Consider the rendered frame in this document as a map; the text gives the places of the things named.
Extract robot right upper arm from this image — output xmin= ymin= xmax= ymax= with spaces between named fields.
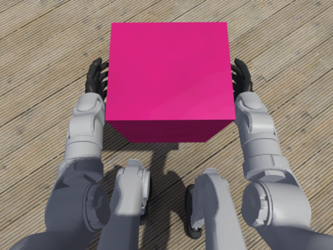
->
xmin=241 ymin=180 xmax=333 ymax=250

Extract carton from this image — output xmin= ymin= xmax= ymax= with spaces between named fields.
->
xmin=105 ymin=22 xmax=236 ymax=143

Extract left robot hand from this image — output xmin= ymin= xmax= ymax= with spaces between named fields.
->
xmin=85 ymin=58 xmax=109 ymax=101

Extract left robot forearm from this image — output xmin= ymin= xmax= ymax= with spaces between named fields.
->
xmin=44 ymin=93 xmax=106 ymax=225

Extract right robot forearm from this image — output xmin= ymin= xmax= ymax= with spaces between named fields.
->
xmin=234 ymin=92 xmax=311 ymax=210

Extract robot left foot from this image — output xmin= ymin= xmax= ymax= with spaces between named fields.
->
xmin=139 ymin=176 xmax=152 ymax=226

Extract robot left upper arm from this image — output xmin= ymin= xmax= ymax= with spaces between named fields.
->
xmin=9 ymin=183 xmax=111 ymax=250

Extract right robot hand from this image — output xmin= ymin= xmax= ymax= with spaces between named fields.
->
xmin=231 ymin=58 xmax=253 ymax=103

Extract left robot thigh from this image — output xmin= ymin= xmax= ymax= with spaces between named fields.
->
xmin=97 ymin=165 xmax=150 ymax=250

